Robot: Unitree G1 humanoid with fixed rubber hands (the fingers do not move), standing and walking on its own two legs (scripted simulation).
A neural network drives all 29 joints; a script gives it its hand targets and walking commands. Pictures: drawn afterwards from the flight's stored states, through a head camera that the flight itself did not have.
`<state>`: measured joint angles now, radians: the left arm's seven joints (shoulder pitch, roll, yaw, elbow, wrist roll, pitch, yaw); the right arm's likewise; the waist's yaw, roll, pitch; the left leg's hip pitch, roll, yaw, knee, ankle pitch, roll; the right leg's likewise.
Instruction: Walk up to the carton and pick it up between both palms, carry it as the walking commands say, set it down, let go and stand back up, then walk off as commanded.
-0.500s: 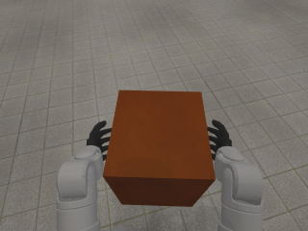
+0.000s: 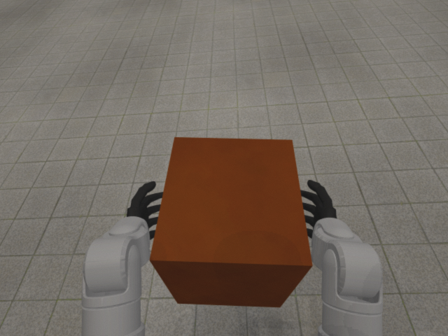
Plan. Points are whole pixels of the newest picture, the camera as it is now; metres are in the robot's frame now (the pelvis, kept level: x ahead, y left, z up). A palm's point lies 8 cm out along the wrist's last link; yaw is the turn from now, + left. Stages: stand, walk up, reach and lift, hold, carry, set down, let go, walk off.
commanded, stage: carry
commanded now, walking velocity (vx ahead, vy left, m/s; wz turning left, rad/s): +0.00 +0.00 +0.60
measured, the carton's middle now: (230, 227) +0.31 +0.00 +0.01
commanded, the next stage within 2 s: none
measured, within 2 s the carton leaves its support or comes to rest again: neither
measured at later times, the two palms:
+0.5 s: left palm (237, 110) +0.60 -0.01 +0.05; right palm (350, 103) +0.65 -0.29 +0.02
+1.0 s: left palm (202, 107) +0.59 +0.07 +0.07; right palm (299, 55) +0.75 -0.17 +0.09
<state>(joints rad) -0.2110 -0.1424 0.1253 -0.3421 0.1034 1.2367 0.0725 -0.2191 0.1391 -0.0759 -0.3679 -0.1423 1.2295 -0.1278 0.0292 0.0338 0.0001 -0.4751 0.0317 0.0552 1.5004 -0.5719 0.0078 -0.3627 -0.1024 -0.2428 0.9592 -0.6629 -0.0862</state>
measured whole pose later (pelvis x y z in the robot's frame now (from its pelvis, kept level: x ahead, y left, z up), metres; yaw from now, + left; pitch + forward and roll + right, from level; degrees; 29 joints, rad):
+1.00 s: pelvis +0.43 -0.20 +0.01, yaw +32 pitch +1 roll -3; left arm -0.22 -0.14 0.16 -0.37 0.09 1.25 0.08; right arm -0.30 0.16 -0.09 -0.35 -0.14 1.25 -0.14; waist -0.05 0.02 0.11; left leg -0.45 0.03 0.03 0.92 -0.49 0.05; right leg -0.33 -0.12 -0.31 0.94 -0.53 0.00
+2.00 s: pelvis +0.43 -0.22 +0.03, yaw +33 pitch +0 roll -1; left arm -0.23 -0.15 0.14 -0.32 0.09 1.27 0.10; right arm -0.28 0.16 -0.12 -0.32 -0.14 1.24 -0.12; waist -0.05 0.03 0.00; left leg -0.39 0.03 0.04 0.76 -0.36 0.03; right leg -0.32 -0.04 -0.08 0.72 -0.39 0.02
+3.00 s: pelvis +0.38 -0.26 +0.03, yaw +34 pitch -3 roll +0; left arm -0.23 -0.14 0.15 -0.28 0.09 1.29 0.10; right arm -0.27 0.15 -0.12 -0.30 -0.14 1.28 -0.13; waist -0.05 0.00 0.00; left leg -0.39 0.02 0.04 0.65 -0.21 0.01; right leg -0.35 -0.04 -0.08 0.69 -0.29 -0.02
